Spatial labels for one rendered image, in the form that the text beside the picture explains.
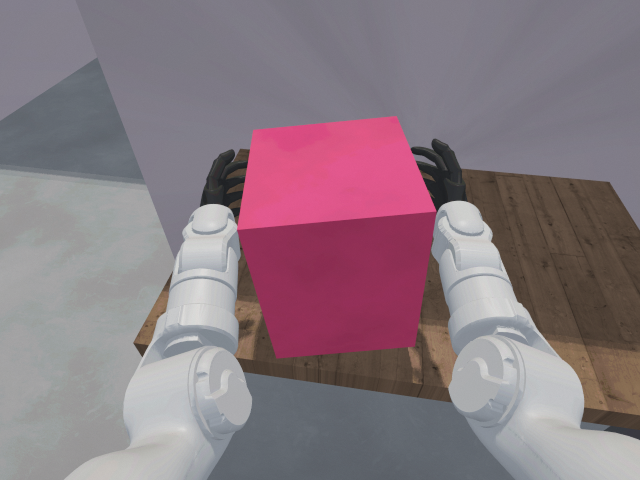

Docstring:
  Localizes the table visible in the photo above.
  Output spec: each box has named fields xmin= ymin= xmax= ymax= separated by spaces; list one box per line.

xmin=133 ymin=149 xmax=640 ymax=440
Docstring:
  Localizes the left robot upper arm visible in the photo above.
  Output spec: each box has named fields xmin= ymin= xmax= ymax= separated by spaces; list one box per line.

xmin=64 ymin=346 xmax=252 ymax=480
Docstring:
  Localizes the left robot forearm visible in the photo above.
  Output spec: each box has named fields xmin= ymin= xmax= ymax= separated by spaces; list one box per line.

xmin=123 ymin=204 xmax=241 ymax=436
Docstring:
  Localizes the right robot forearm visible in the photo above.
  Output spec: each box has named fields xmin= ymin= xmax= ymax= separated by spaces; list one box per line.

xmin=431 ymin=201 xmax=561 ymax=359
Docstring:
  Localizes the robot left hand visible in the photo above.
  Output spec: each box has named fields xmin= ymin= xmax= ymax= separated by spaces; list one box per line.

xmin=200 ymin=149 xmax=248 ymax=217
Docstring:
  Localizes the right robot upper arm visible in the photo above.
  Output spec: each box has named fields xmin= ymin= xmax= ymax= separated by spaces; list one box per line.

xmin=448 ymin=335 xmax=640 ymax=480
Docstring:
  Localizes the carton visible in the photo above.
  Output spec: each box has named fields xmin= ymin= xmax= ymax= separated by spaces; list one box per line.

xmin=237 ymin=116 xmax=437 ymax=359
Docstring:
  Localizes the robot right hand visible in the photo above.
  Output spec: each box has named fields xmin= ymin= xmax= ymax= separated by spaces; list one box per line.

xmin=411 ymin=139 xmax=468 ymax=214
